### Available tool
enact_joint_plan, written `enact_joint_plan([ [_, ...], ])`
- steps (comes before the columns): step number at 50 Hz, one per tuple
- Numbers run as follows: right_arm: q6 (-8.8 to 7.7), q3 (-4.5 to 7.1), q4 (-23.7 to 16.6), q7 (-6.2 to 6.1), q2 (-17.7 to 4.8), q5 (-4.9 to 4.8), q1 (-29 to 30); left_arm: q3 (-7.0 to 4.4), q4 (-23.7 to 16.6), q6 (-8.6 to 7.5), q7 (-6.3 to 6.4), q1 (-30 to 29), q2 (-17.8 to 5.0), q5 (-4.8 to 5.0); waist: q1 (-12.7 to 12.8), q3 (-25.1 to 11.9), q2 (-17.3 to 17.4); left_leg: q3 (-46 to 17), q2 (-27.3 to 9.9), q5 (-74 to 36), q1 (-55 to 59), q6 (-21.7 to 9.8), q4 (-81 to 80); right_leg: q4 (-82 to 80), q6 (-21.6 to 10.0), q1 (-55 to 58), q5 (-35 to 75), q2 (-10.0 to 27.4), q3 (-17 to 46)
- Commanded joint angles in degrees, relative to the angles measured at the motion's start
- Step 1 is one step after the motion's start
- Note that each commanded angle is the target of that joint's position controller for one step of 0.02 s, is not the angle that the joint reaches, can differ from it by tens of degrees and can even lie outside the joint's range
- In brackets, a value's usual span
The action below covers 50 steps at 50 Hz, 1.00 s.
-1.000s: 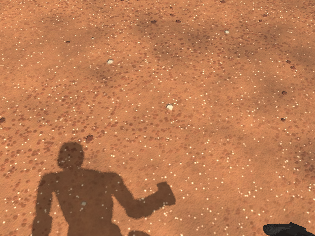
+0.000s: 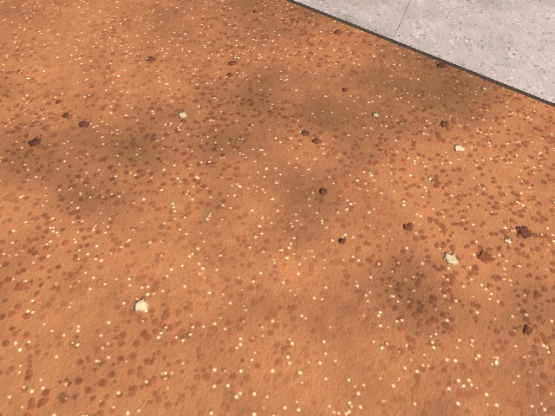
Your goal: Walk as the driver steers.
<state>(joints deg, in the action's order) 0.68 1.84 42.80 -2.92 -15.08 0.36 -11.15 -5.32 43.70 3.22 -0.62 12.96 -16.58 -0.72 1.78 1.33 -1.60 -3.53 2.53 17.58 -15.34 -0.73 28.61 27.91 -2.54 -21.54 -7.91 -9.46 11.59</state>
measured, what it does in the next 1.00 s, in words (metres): steps on the spot: right foot, then left foot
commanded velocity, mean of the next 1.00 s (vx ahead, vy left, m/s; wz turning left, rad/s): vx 0.00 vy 0.00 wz -0.21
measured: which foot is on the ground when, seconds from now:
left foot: down 0.00-0.42, up 0.44-0.66, down 0.68-1.00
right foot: down 0.00-0.00, up 0.02-0.40, down 0.42-1.00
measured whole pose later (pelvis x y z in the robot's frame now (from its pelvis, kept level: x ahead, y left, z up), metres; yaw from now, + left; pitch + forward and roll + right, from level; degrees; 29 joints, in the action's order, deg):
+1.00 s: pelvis -0.02 +0.02 +0.01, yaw -10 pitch -2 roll +0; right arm 0.3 0.8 57.6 -1.3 -12.7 0.7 -14.3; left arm -0.6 59.5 0.7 1.5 12.6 -14.0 -0.5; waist -0.1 2.3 -0.3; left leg 0.1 0.1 12.2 -8.2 -0.3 22.5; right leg 21.9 -0.4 -7.6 -12.2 -1.4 2.4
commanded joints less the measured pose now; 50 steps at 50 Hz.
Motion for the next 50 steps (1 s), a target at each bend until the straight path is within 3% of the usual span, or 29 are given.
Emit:
enact_joint_plan([
  [1,-0.75,3.23,-5.0,-0.81,-14.9,1.26,-0.2,-0.93,-4.8,-1.09,0.78,0.5,-3.3,0.72,-0.9,-1.5,15.1,-26.9,-24.8,2.8,8.0,-9.3,-20.3,15.8,2.1,-13.5,-23.7,-3.2,-4.6],
  [2,-0.57,2.97,-4.7,-0.36,-12.5,1.93,-0.4,-1.92,-4.4,-1.2,0.78,-0.8,-8.0,-1.56,-0.8,-0.6,9.8,-23.1,-25.5,-8.1,2.2,-12.6,-17.1,26.6,2.8,-10.7,-23.1,2.6,-4.6],
  [3,-0.72,1.82,-5.2,-0.05,-8.5,1.39,2.0,-2.3,-3.4,-1.05,0.36,0.6,-8.2,-1.37,1.0,-0.7,6.7,-16.8,-21.4,-14.8,1.1,-11.7,-15.1,31.4,2.8,-8.5,-20.1,3.0,-4.4],
  [4,-0.78,1.39,-5.6,0.23,-6.9,1.13,4.0,-2.2,-2.3,-0.54,-0.05,2.5,-7.5,-1.25,2.2,-0.4,6.5,-10.4,-17.5,-19.2,1.4,-9.8,-13.7,35.5,3.2,-8.2,-17.1,3.2,-5.1],
  [6,-0.79,1.2,-6.6,0.1,-6.5,1.1,4.1,-1.94,-1.5,0.37,-1.12,4.1,-7.1,-0.87,1.6,-1.9,10.1,-4.1,-14.4,-26.9,5.9,-9.1,-11.5,41.0,4.5,-10.3,-15.2,3.6,-7.1],
  [7,-0.77,1.25,-6.2,0.28,-6.4,1.17,1.9,-1.62,-1.9,0.53,-1.35,2.8,-6.6,-0.62,0.2,-2.2,9.5,-3.2,-14.1,-30.1,7.6,-9.5,-10.6,40.5,5.1,-10.9,-15.2,3.8,-7.5],
  [11,-1.06,2.11,-3.9,0.49,-8.1,0.95,-5.1,-0.38,-3.6,0.91,-1.3,-2.0,-4.6,-0.14,-3.5,-3.0,10.1,-3.8,-16.3,-36.4,16.3,-11.4,-8.0,31.8,6.3,-12.3,-17.0,4.1,-6.8],
  [17,-0.8,2.59,-2.6,2.03,-9.5,1.17,-3.8,1.41,-3.6,0.94,-0.4,-3.1,-3.0,0.74,-3.8,-3.9,13.3,-2.2,-16.2,-37.7,11.3,-11.5,-5.5,11.9,4.1,2.6,-19.7,5.3,-12.3],
  [19,-0.27,2.69,-1.7,2.3,-9.8,0.66,-3.3,1.9,-2.7,0.34,0.0,-1.1,-2.4,0.79,-2.1,-3.9,12.4,-1.8,-15.4,-37.5,9.8,-10.2,-3.0,0.1,2.6,8.2,-12.3,5.5,-13.6],
  [20,-0.06,2.56,-1.2,2.31,-9.4,0.28,-3.2,2.25,-2.0,-0.32,0.29,0.3,-2.2,0.29,-0.7,-3.7,10.5,-1.0,-14.6,-34.0,6.7,-7.8,-1.4,-10.5,1.8,13.9,-2.2,6.4,-12.9],
  [21,-0.19,2.09,-1.1,2.36,-7.6,0.24,-4.6,2.14,-1.9,-1.19,0.65,0.4,-4.5,-0.79,-1.3,-5.6,6.3,0.0,-13.2,-25.2,1.1,-4.3,0.6,-13.6,0.7,21.9,2.6,11.6,-6.1],
  [22,-0.42,0.78,-3.3,2.83,-2.8,0.52,-6.0,1.58,-2.7,-1.85,0.95,0.4,-9.6,-1.23,-3.2,-7.2,-7.6,5.0,-7.1,-2.0,-7.6,-0.5,7.4,-12.0,-3.2,27.5,19.2,25.8,9.4],
  [23,0.76,0.58,-2.5,2.04,-3.4,0.04,-3.0,2.19,-1.8,-2.39,1.31,-0.4,-7.4,-0.44,-0.6,-5.1,-10.4,4.0,-4.8,14.4,-3.7,0.1,9.1,-10.6,-10.5,16.9,25.9,29.5,9.3],
  [24,1.57,0.93,-1.9,1.92,-4.9,-0.08,-2.9,3.04,-2.0,-2.85,1.32,-2.8,-4.8,-0.54,-1.6,-2.2,-7.7,2.7,-4.8,14.3,-3.6,0.3,12.0,-11.3,-11.4,15.3,23.6,27.4,7.2],
  [25,1.76,1.08,-1.3,2.1,-4.8,-0.04,-2.2,3.81,-1.7,-3.09,1.54,-4.7,-3.2,-0.61,-2.1,-1.2,-7.0,2.0,-4.7,11.9,-3.8,0.3,11.8,-11.9,-9.9,14.5,20.0,24.8,4.6],
  [27,1.76,1.52,0.5,2.3,-5.6,0.4,-4.0,3.93,-0.8,-3.19,2.23,-5.7,-3.9,-0.44,-3.1,-0.5,-8.3,2.8,-4.1,7.0,-2.1,1.2,10.5,-10.8,-7.0,14.4,23.1,20.4,0.0],
  [29,1.55,1.13,2.3,2.29,-4.5,0.46,-5.7,4.05,0.3,-3.33,2.21,-4.7,-3.8,-0.15,-2.9,-2.6,-6.9,3.6,-3.3,6.0,0.1,1.9,8.8,-9.0,-6.7,15.8,26.7,19.3,-1.9],
  [31,1.51,0.71,3.2,1.96,-3.4,0.09,-5.4,4.18,1.4,-3.32,2.2,-4.6,-3.5,-0.05,-2.6,-2.4,-6.2,4.0,-3.2,3.8,2.2,2.1,3.9,-8.3,-6.5,14.9,22.7,19.1,-1.7],
  [33,1.2,0.31,4.6,1.6,-2.8,0.33,-6.1,4.02,2.3,-3.13,2.26,-5.7,-3.9,0.23,-3.7,-1.8,-4.7,3.9,-3.8,-8.0,8.0,1.9,-6.1,-7.7,-4.2,11.4,12.9,17.7,-1.6],
  [35,0.11,0.45,5.0,1.51,-5.7,1.31,-5.8,4.09,3.4,-3.14,2.04,-3.8,-3.1,-0.04,-2.3,-1.3,-1.8,-1.9,-9.2,-16.1,12.6,1.4,-8.8,-8.4,-1.2,6.8,-1.1,15.0,-1.3],
  [36,0.08,1.25,6.3,1.75,-8.2,0.28,-4.0,3.93,4.3,-2.9,1.66,-1.8,-2.2,0.26,0.2,1.8,4.8,-1.8,-8.7,-14.8,6.8,0.1,-6.6,-10.9,-0.7,8.7,-3.5,12.0,-3.5],
  [37,-0.18,0.82,6.7,2.2,-5.7,0.2,-3.9,3.86,5.8,-2.77,1.79,-2.6,-3.1,0.11,-1.7,2.2,3.9,-1.7,-8.2,-11.5,4.4,-0.1,-8.1,-9.7,-0.4,11.5,-2.7,12.2,-3.9],
  [38,-0.47,0.5,7.5,2.28,-4.6,0.35,-4.4,3.67,6.6,-2.72,1.88,-2.9,-3.1,0.17,-2.1,2.5,4.0,-1.6,-8.0,-10.3,3.6,0.1,-9.2,-8.9,-0.4,12.6,-1.5,12.4,-4.0],
  [42,-0.95,0.39,9.9,1.68,-4.5,0.33,-4.3,3.6,9.4,-3.16,1.87,-2.3,-2.8,0.19,-1.9,0.5,3.8,-1.7,-7.8,-11.1,6.1,-0.4,-10.1,-8.7,-0.4,13.1,1.2,13.0,-4.1],
  [50,-0.83,-0.01,14.0,1.33,-3.8,0.3,-4.5,4.02,14.9,-3.07,2.3,-0.1,-2.2,0.22,-2.1,1.4,2.2,-2.1,-7.9,-8.4,6.6,-1.3,-11.0,-10.0,0.6,11.8,0.0,12.8,-4.6],
])
Keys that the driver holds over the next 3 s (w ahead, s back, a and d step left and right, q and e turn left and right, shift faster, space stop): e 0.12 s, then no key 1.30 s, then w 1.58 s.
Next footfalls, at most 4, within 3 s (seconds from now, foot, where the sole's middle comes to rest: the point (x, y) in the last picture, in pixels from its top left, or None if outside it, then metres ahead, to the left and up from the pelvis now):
0.42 right None -0.01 -0.10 -0.77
0.68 left None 0.04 0.12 -0.77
2.10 left None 0.38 0.02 -0.77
2.66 right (365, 341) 0.67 -0.19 -0.77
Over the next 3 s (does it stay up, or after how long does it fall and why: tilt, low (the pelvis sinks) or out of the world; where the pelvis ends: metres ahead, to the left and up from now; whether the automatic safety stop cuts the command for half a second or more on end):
stays up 0.69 -0.14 0.01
